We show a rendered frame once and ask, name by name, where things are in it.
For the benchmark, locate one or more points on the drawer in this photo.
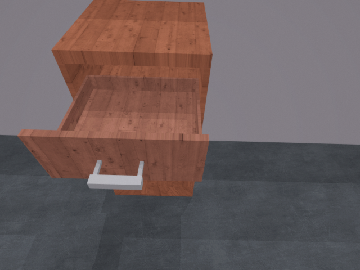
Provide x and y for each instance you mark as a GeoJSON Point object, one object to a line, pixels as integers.
{"type": "Point", "coordinates": [123, 120]}

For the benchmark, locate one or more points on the handle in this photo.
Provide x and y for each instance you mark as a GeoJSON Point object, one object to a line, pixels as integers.
{"type": "Point", "coordinates": [117, 182]}

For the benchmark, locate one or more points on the cabinet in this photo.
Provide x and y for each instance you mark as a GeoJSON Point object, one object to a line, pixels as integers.
{"type": "Point", "coordinates": [141, 39]}

